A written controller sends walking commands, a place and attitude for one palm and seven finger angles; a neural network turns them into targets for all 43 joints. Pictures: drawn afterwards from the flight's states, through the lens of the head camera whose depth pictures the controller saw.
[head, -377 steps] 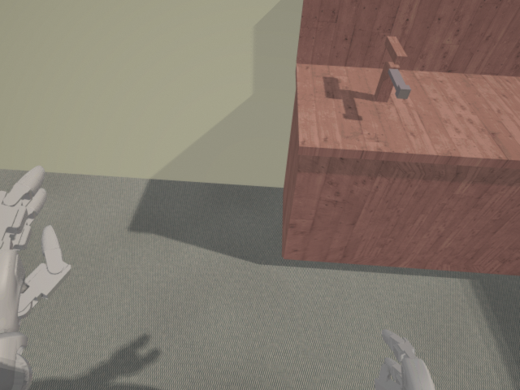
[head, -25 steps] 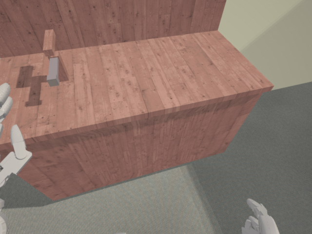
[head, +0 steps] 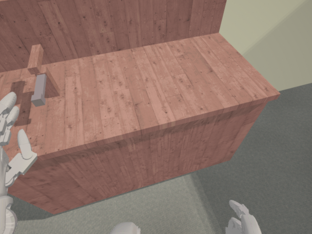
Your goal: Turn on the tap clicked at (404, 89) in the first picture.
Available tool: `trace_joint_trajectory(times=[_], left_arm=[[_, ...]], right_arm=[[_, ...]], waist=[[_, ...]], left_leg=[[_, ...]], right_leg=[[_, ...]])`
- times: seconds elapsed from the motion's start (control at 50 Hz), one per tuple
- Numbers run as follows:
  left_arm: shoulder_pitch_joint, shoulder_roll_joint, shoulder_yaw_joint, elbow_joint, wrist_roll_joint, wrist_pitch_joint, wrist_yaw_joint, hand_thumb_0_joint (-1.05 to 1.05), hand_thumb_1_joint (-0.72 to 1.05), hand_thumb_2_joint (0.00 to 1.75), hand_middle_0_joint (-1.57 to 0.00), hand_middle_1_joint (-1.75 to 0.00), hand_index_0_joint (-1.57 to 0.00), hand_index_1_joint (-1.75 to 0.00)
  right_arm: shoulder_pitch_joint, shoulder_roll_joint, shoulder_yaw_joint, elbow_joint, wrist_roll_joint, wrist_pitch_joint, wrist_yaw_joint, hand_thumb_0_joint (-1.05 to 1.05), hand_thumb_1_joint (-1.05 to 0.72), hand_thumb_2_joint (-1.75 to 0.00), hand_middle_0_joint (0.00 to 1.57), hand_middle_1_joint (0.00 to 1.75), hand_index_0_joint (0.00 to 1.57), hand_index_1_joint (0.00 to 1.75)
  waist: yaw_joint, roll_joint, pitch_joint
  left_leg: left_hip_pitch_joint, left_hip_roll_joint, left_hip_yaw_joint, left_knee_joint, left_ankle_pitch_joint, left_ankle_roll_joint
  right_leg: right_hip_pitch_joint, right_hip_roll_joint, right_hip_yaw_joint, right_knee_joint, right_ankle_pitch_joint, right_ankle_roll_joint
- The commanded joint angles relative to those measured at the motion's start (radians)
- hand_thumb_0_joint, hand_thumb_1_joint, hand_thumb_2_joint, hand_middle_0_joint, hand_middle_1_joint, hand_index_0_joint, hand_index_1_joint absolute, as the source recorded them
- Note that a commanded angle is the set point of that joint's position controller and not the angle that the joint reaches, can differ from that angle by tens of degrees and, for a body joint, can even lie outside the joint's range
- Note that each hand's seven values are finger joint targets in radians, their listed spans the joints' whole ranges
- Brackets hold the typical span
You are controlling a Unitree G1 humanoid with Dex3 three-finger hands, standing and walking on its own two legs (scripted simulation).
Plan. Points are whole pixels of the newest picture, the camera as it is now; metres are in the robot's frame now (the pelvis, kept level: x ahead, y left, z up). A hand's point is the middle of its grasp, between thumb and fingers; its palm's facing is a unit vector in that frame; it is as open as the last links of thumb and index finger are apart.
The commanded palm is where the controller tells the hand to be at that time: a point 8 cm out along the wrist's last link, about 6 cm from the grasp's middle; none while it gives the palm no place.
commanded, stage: come to a stop and stand still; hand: left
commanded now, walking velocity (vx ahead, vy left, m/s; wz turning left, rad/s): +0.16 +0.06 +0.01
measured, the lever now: (38, 100) +0.46 +0.40 +0.05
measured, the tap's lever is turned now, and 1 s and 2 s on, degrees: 0 0 0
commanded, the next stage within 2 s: look again from close up in 1.10 s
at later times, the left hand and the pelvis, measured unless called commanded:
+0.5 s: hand (39, 154) +0.22 +0.22 +0.17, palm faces +0.36 -0.83 -0.43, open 7.4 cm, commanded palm +0.17 +0.27 +0.18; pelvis +0.01 -0.01 +0.00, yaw -1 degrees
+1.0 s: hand (36, 176) +0.19 +0.21 +0.17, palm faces +0.38 -0.85 -0.37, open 7.4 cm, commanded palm +0.14 +0.26 +0.18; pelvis -0.03 -0.02 +0.00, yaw -1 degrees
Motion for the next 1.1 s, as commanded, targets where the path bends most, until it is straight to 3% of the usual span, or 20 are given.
trace_joint_trajectory(times=[0.0,0.06,0.1,0.14,0.16,0.18,0.24,0.34,0.4,0.46,0.5,0.54,0.62,0.66,0.68,0.72,0.8,0.92,0.98,1.08], left_arm=[[0.010,0.220,0.153,-0.280,0.004,-0.084,0.028,0.00,0.90,0.90,-0.20,-0.30,-0.20,-0.30],[0.040,0.207,0.148,-0.312,-0.004,-0.075,0.036,0.00,0.90,0.90,-0.20,-0.30,-0.20,-0.30],[0.015,0.207,0.142,-0.324,-0.006,-0.071,0.037,0.00,0.90,0.90,-0.20,-0.30,-0.20,-0.30],[-0.004,0.216,0.133,-0.316,-0.006,-0.071,0.030,0.00,0.90,0.90,-0.20,-0.30,-0.20,-0.30],[0.028,0.199,0.129,-0.263,-0.006,-0.073,0.022,0.00,0.90,0.90,-0.20,-0.30,-0.20,-0.30],[0.002,0.210,0.128,-0.276,-0.001,-0.081,0.014,0.00,0.90,0.90,-0.20,-0.30,-0.20,-0.30],[-0.045,0.203,0.104,-0.327,0.009,-0.081,0.011,0.00,0.90,0.90,-0.20,-0.30,-0.20,-0.30],[0.022,0.197,0.111,-0.293,-0.009,-0.041,0.003,0.00,0.90,0.90,-0.20,-0.30,-0.20,-0.30],[0.005,0.195,0.119,-0.244,-0.009,-0.031,0.003,0.00,0.90,0.90,-0.20,-0.30,-0.20,-0.30],[0.001,0.202,0.115,-0.209,-0.030,-0.006,0.001,0.00,0.90,0.90,-0.20,-0.30,-0.20,-0.30],[-0.014,0.204,0.113,-0.210,-0.030,0.004,0.005,0.00,0.90,0.90,-0.20,-0.30,-0.20,-0.30],[-0.063,0.215,0.114,-0.250,-0.025,-0.001,0.015,0.00,0.90,0.90,-0.20,-0.30,-0.20,-0.30],[-0.055,0.203,0.106,-0.234,-0.017,-0.014,0.016,0.00,0.90,0.90,-0.20,-0.30,-0.20,-0.30],[-0.052,0.205,0.099,-0.251,-0.015,-0.024,0.016,0.00,0.90,0.90,-0.20,-0.30,-0.20,-0.30],[-0.024,0.200,0.100,-0.232,-0.012,-0.029,0.014,0.00,0.90,0.90,-0.20,-0.30,-0.20,-0.30],[-0.058,0.185,0.078,-0.234,-0.001,-0.042,0.014,0.00,0.90,0.90,-0.20,-0.30,-0.20,-0.30],[-0.050,0.172,0.071,-0.207,0.005,-0.056,0.014,0.00,0.90,0.90,-0.20,-0.30,-0.20,-0.30],[-0.051,0.192,0.078,-0.168,-0.004,-0.034,0.018,0.00,0.90,0.90,-0.20,-0.30,-0.20,-0.30],[-0.071,0.196,0.073,-0.183,-0.006,-0.024,0.021,0.00,0.90,0.90,-0.20,-0.30,-0.20,-0.30],[-0.068,0.199,0.079,-0.175,-0.002,-0.020,0.020,0.00,0.90,0.90,-0.20,-0.30,-0.20,-0.30]], right_arm=[[-0.084,-0.069,-0.039,-0.199,-0.008,-0.062,-0.013,0.00,-0.90,-0.90,0.20,0.30,0.20,0.30],[-0.062,-0.074,-0.047,-0.222,-0.010,-0.061,-0.017,0.00,-0.90,-0.90,0.20,0.30,0.20,0.30],[-0.039,-0.090,-0.062,-0.227,-0.006,-0.054,-0.023,0.00,-0.90,-0.90,0.20,0.30,0.20,0.30],[-0.040,-0.126,-0.079,-0.241,0.011,-0.051,-0.032,0.00,-0.90,-0.90,0.20,0.30,0.20,0.30],[-0.024,-0.107,-0.065,-0.237,0.001,-0.056,-0.029,0.00,-0.90,-0.90,0.20,0.30,0.20,0.30],[-0.029,-0.106,-0.061,-0.233,-0.015,-0.062,-0.024,0.00,-0.90,-0.90,0.20,0.30,0.20,0.30],[-0.011,-0.111,-0.067,-0.221,-0.010,-0.094,-0.001,0.00,-0.90,-0.90,0.20,0.30,0.20,0.30],[-0.011,-0.116,-0.059,-0.233,-0.009,-0.105,0.014,0.00,-0.90,-0.90,0.20,0.30,0.20,0.30],[-0.037,-0.105,-0.045,-0.236,0.000,-0.094,0.008,0.00,-0.90,-0.90,0.20,0.30,0.20,0.30],[-0.032,-0.074,-0.039,-0.229,0.007,-0.085,0.000,0.00,-0.90,-0.90,0.20,0.30,0.20,0.30],[-0.045,-0.063,-0.027,-0.212,0.002,-0.079,-0.003,0.00,-0.90,-0.90,0.20,0.30,0.20,0.30],[-0.069,-0.064,-0.017,-0.200,0.003,-0.076,-0.010,0.00,-0.90,-0.90,0.20,0.30,0.20,0.30],[-0.056,-0.086,-0.026,-0.191,0.000,-0.076,-0.023,0.00,-0.90,-0.90,0.20,0.30,0.20,0.30],[-0.058,-0.109,-0.040,-0.201,0.002,-0.077,-0.030,0.00,-0.90,-0.90,0.20,0.30,0.20,0.30],[-0.069,-0.105,-0.031,-0.203,-0.004,-0.076,-0.032,0.00,-0.90,-0.90,0.20,0.30,0.20,0.30],[-0.073,-0.109,-0.024,-0.206,-0.005,-0.077,-0.029,0.00,-0.90,-0.90,0.20,0.30,0.20,0.30],[-0.042,-0.114,-0.037,-0.203,-0.004,-0.100,-0.027,0.00,-0.90,-0.90,0.20,0.30,0.20,0.30],[-0.028,-0.102,-0.039,-0.191,-0.005,-0.101,-0.019,0.00,-0.90,-0.90,0.20,0.30,0.20,0.30],[-0.040,-0.098,-0.033,-0.190,-0.007,-0.095,-0.021,0.00,-0.90,-0.90,0.20,0.30,0.20,0.30],[-0.049,-0.101,-0.025,-0.196,-0.010,-0.088,-0.027,0.00,-0.90,-0.90,0.20,0.30,0.20,0.30]], waist=[[0.019,-0.150,-0.214],[0.019,-0.121,-0.230],[-0.001,-0.053,-0.242],[0.012,0.125,-0.222],[0.007,0.210,-0.200],[0.001,0.271,-0.181],[0.002,0.218,-0.213],[-0.005,0.192,-0.199],[0.000,0.125,-0.185],[-0.007,-0.144,-0.175],[-0.003,-0.172,-0.151],[-0.002,-0.136,-0.174],[0.000,-0.100,-0.176],[0.010,0.011,-0.173],[0.013,0.110,-0.151],[0.015,0.171,-0.108],[0.014,0.105,-0.142],[-0.001,-0.064,-0.131],[-0.004,-0.053,-0.120],[0.003,0.002,-0.092]], left_leg=[[0.011,0.008,0.035,-0.254,0.063,0.006],[0.118,-0.023,0.058,-0.463,0.151,0.006],[0.272,-0.003,0.033,-0.621,0.331,0.006],[0.362,0.196,-0.160,-0.640,0.644,0.070],[0.377,0.266,-0.252,-0.685,0.824,0.120],[0.354,0.300,-0.296,-0.714,0.884,0.146],[0.459,0.254,-0.168,-0.636,0.997,0.116],[0.329,0.239,-0.125,-0.665,0.717,0.098],[0.182,0.186,-0.071,-0.628,0.410,0.055],[0.167,0.023,0.003,-0.449,0.098,-0.005],[0.134,-0.009,-0.042,-0.331,0.026,-0.001],[0.108,-0.011,-0.072,-0.334,0.035,0.003],[0.208,-0.006,-0.064,-0.539,0.190,0.017],[0.254,0.064,-0.112,-0.623,0.326,0.034],[0.219,0.101,-0.154,-0.674,0.311,0.049],[0.052,0.141,-0.207,-0.753,0.205,0.070],[0.054,0.092,-0.148,-0.718,0.119,0.052],[0.151,-0.001,-0.074,-0.551,0.073,0.026],[0.192,-0.002,-0.088,-0.543,0.096,0.029],[0.139,0.031,-0.127,-0.664,0.056,0.041]], right_leg=[[0.204,-0.253,0.202,-0.190,0.444,-0.103],[0.220,-0.217,0.174,-0.134,0.448,-0.075],[0.167,-0.169,0.147,-0.048,0.407,-0.014],[0.029,-0.050,0.098,0.052,0.095,0.056],[-0.060,0.003,0.096,0.139,-0.160,0.067],[-0.088,0.014,0.117,0.218,-0.267,0.065],[-0.097,0.026,0.117,0.149,-0.161,0.059],[0.051,0.048,0.089,-0.029,-0.073,0.067],[0.186,0.019,0.106,-0.148,0.104,0.066],[0.063,-0.144,0.329,-0.239,0.186,-0.009],[0.023,-0.202,0.374,-0.280,0.151,-0.056],[0.084,-0.202,0.340,-0.240,0.222,-0.066],[0.092,-0.145,0.271,-0.202,0.167,-0.024],[0.079,-0.078,0.240,-0.171,0.076,0.014],[0.066,-0.037,0.208,-0.150,0.041,0.034],[0.157,0.002,0.166,-0.084,0.006,0.050],[0.182,-0.005,0.191,-0.124,0.047,0.045],[0.023,-0.106,0.324,-0.318,-0.174,0.006],[-0.024,-0.113,0.317,-0.338,-0.225,0.000],[0.023,-0.046,0.249,-0.296,-0.211,0.030]])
